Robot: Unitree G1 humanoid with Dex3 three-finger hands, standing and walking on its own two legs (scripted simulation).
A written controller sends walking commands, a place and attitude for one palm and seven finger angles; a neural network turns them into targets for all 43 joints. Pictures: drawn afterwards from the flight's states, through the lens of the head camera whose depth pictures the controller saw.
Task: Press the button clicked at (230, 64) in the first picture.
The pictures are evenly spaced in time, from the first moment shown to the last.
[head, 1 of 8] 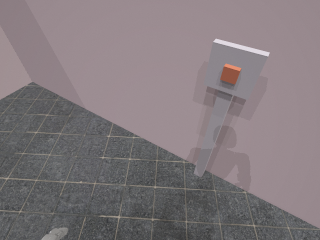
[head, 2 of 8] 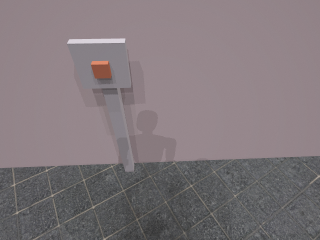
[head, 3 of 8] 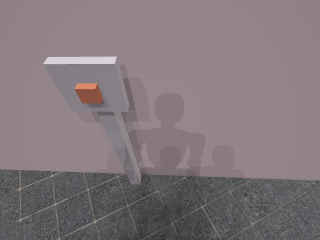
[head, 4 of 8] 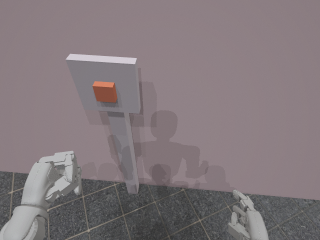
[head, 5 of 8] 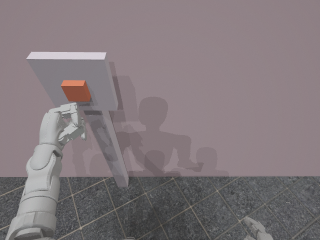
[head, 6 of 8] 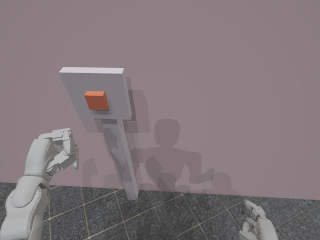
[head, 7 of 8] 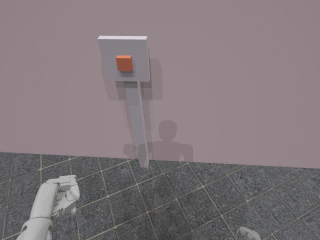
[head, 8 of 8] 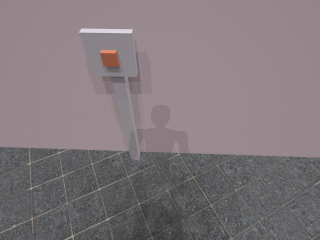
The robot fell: no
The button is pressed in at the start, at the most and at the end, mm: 0 13 0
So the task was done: yes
